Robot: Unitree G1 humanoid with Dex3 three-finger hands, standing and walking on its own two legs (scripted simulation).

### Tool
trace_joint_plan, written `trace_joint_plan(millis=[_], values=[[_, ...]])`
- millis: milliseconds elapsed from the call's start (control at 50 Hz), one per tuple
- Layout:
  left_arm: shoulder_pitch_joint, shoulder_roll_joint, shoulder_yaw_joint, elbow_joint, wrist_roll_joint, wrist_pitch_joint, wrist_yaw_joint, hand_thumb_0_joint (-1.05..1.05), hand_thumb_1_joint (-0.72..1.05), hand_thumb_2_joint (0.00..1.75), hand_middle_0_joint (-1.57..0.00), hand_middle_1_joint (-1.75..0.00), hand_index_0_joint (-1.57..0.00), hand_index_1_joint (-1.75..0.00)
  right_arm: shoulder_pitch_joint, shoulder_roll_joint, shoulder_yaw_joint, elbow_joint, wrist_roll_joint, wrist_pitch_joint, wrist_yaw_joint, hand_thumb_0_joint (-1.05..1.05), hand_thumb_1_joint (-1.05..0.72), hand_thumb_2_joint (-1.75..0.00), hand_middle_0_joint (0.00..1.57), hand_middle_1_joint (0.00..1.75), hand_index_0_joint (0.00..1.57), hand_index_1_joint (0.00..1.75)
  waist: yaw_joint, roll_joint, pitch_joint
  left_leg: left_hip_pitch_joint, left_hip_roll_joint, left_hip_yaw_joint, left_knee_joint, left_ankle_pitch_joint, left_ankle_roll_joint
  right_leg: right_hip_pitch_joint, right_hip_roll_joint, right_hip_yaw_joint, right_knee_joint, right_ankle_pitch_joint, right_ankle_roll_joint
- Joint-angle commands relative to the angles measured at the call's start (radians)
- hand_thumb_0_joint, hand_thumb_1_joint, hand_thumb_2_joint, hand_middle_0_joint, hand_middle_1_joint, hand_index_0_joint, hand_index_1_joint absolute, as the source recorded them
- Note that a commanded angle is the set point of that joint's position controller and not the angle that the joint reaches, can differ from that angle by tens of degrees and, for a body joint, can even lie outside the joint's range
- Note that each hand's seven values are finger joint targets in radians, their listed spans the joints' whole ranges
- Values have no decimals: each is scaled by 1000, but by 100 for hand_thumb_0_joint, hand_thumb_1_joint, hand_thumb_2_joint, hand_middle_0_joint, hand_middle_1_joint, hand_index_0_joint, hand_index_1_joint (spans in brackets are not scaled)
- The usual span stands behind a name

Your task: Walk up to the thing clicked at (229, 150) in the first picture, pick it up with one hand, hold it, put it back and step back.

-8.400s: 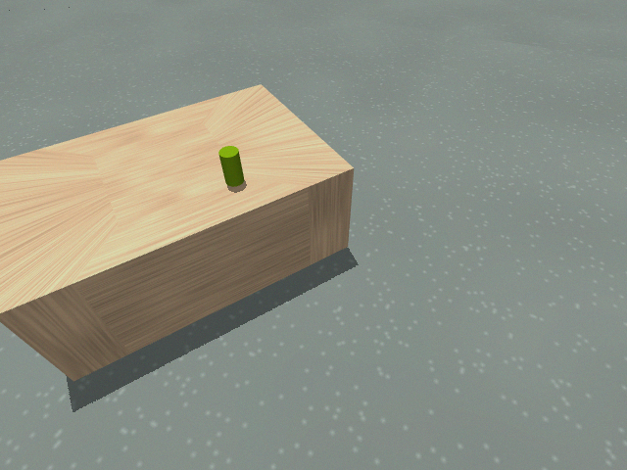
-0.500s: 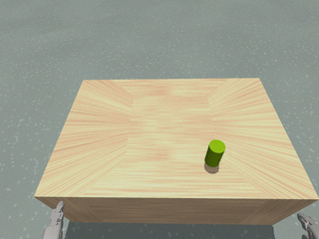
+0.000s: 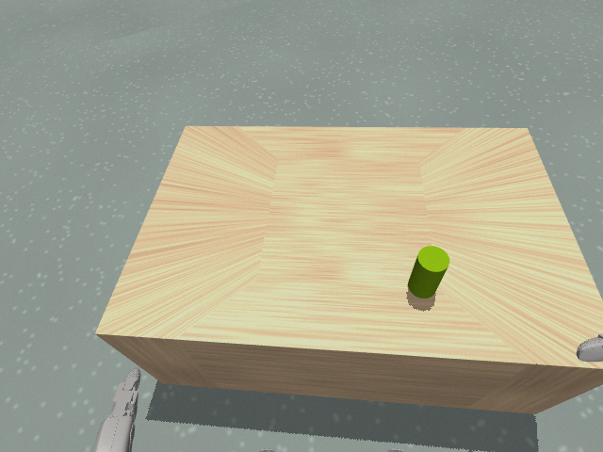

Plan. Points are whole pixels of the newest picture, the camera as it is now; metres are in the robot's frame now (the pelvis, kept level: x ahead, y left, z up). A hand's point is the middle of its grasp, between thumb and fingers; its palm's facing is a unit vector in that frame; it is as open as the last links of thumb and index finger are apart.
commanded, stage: go down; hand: right
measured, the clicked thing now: (427, 273) +0.52 -0.20 -0.25
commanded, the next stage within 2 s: approach in 0.98 s
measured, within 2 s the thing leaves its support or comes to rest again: neither
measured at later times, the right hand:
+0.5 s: hand out of the picture +0.39 -0.37 +0.03, palm faces +0.22 +0.97 -0.09, open 17.7 cm
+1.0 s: hand out of the picture +0.41 -0.38 +0.04, palm faces +0.22 +0.97 -0.06, open 17.7 cm
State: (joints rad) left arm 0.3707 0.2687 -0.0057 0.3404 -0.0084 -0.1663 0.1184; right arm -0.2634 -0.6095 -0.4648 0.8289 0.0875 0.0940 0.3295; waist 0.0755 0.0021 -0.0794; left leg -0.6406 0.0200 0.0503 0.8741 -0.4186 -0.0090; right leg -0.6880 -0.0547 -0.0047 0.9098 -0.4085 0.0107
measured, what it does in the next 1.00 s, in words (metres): stands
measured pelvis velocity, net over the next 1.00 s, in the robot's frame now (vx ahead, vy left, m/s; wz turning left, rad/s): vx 0.01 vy -0.01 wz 0.01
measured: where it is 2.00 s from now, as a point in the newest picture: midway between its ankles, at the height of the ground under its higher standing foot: outside the picture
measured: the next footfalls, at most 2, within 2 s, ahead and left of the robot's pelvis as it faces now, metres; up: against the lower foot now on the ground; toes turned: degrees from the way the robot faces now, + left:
none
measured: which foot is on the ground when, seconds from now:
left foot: down 0.00-1.00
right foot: down 0.00-1.00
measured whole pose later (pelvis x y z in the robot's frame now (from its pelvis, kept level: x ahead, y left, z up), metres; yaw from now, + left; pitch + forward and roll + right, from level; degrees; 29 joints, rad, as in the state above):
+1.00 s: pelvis +0.01 -0.01 -0.01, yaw +1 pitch +18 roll +4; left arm 0.32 0.27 -0.02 0.31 0.01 -0.10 0.06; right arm -0.62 -0.84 -0.61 1.20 0.09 -0.21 0.46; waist 0.14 0.03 -0.12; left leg -0.78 0.00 0.07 0.90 -0.42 -0.02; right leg -0.86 -0.07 0.02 0.99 -0.44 0.00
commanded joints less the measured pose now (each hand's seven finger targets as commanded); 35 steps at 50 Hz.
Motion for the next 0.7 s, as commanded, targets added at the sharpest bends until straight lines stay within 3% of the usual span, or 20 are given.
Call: trace_joint_plan(millis=[0,60,80,100,140,180,200,260,300,360,420,460,500,560,580,620,640,660,680], values=[[-58,151,69,-180,0,-57,2,0,-54,4,-5,-5,-5,-5,-314,-384,-112,-78,13,-156,29,0,61,-3,4,6,4,6,-34,-106,-246,71,-24,-17,-119,163,27,159,26,23,-143,167,-27],[-38,146,54,-172,6,-53,-1,0,-54,5,-5,-5,-5,-5,-360,-442,-136,-22,16,-202,50,0,61,-3,3,6,4,6,-22,-122,-288,66,-26,-20,-112,191,27,172,24,24,-128,195,-29],[-27,157,68,-185,6,-52,0,0,-54,5,-5,-5,-5,-5,-388,-455,-140,-27,13,-215,53,0,60,-3,3,6,4,6,-9,-123,-312,69,-23,-28,-110,211,26,175,27,19,-117,209,-31],[-24,158,64,-172,8,-51,0,0,-54,4,-5,-5,-5,-5,-397,-475,-148,-7,14,-227,56,0,60,-3,4,6,4,6,-15,-126,-299,64,-26,-25,-113,202,25,174,27,19,-120,199,-31],[-20,152,57,-170,10,-50,-2,0,-54,4,-5,-5,-5,-5,-436,-464,-137,25,17,-245,67,0,61,-3,3,6,4,6,1,-142,-314,33,-31,-23,-108,196,26,183,24,22,-116,193,-28],[-11,159,57,-176,12,-47,-5,0,-54,5,-5,-5,-5,-5,-490,-484,-133,10,16,-263,75,0,59,-3,4,5,5,5,8,-161,-346,27,-32,-23,-101,218,26,202,24,24,-110,219,-26],[-17,161,59,-173,12,-46,-6,0,-54,4,-5,-5,-5,-5,-493,-511,-150,32,14,-269,75,0,60,-3,4,6,4,6,2,-169,-340,24,-32,-21,-97,221,28,185,25,25,-104,225,-25],[8,176,71,-169,14,-39,-14,0,-54,4,-5,-5,-5,-5,-520,-518,-146,76,17,-283,90,0,61,-3,4,6,5,6,18,-175,-340,-11,-40,-10,-90,211,28,194,17,39,-101,248,-18],[-10,177,75,-179,14,-36,-17,0,-54,4,-5,-5,-5,-5,-532,-532,-158,92,15,-293,93,0,60,-3,4,6,5,6,7,-177,-363,9,-34,-17,-88,222,30,186,23,34,-91,242,-23],[-16,177,70,-202,11,-32,-22,0,-54,4,-5,-5,-5,-5,-558,-552,-167,113,18,-306,105,0,61,-3,4,5,5,5,18,-150,-379,7,-39,-14,-79,246,25,170,21,40,-77,263,-25],[4,200,95,-201,11,-22,-24,0,-53,4,-5,-6,-6,-5,-572,-547,-158,125,21,-314,115,0,61,-3,4,6,5,6,22,-188,-374,-31,-45,-3,-81,221,30,222,14,47,-84,286,-17],[5,167,63,-188,9,-18,-34,0,-53,4,-5,-5,-5,-5,-563,-554,-173,145,24,-318,118,0,60,-3,5,5,5,5,14,-171,-382,-14,-41,-9,-74,260,29,185,21,45,-65,318,-23],[-20,185,83,-231,9,-19,-32,0,-53,4,-5,-5,-5,-5,-591,-583,-182,126,16,-326,117,0,61,-3,4,5,5,5,20,-166,-412,6,-38,-14,-74,272,27,189,22,40,-59,302,-27],[16,164,64,-189,9,-6,-40,0,-53,3,-5,-5,-6,-4,-567,-572,-181,140,18,-326,124,0,60,-3,4,6,5,6,12,-198,-410,-22,-42,-9,-66,277,31,213,17,45,-56,357,-20],[-2,168,69,-214,7,-6,-42,0,-53,4,-5,-5,-6,-5,-573,-556,-170,128,24,-327,125,0,61,-4,4,6,5,6,16,-203,-410,-18,-43,-9,-71,277,31,214,18,45,-57,357,-22],[-3,198,95,-204,11,1,-42,0,-53,4,-5,-5,-6,-5,-589,-592,-188,111,20,-331,122,0,61,-4,4,6,5,6,17,-212,-432,-28,-46,-3,-63,294,32,239,11,53,-49,427,-15],[17,184,85,-176,13,5,-45,0,-53,3,-5,-5,-6,-4,-601,-584,-185,115,21,-333,124,0,60,-4,4,6,5,6,20,-225,-428,-38,-48,-2,-60,299,32,244,8,54,-44,457,-10],[-15,181,79,-203,10,6,-48,0,-53,4,-5,-5,-6,-5,-591,-588,-196,113,24,-335,123,0,61,-4,4,6,5,6,10,-225,-422,-38,-47,-1,-64,280,34,234,9,56,-46,434,-13],[7,187,95,-176,11,11,-47,0,-53,4,-5,-5,-6,-5,-584,-576,-185,131,19,-334,123,0,60,-4,4,6,5,6,20,-224,-413,-46,-49,0,-60,273,35,229,6,58,-50,432,-11]])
